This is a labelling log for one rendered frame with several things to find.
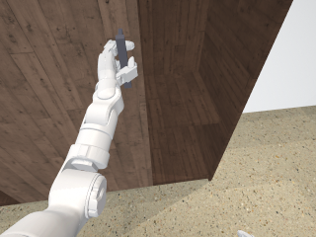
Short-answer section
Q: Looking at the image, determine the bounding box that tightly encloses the robot left upper arm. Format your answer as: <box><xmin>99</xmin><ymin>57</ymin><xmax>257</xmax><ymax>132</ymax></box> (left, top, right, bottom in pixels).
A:
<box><xmin>0</xmin><ymin>169</ymin><xmax>107</xmax><ymax>237</ymax></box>

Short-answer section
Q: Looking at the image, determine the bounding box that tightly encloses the handle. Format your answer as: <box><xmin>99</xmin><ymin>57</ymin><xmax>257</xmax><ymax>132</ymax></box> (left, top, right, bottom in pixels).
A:
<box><xmin>115</xmin><ymin>28</ymin><xmax>132</xmax><ymax>89</ymax></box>

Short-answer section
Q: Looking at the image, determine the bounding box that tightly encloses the robot left hand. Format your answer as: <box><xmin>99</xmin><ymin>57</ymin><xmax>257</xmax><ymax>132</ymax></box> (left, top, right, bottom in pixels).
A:
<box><xmin>98</xmin><ymin>39</ymin><xmax>138</xmax><ymax>86</ymax></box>

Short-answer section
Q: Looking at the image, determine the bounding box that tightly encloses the left robot forearm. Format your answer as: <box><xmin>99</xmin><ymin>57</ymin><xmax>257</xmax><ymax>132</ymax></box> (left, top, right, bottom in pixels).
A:
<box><xmin>48</xmin><ymin>78</ymin><xmax>124</xmax><ymax>205</ymax></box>

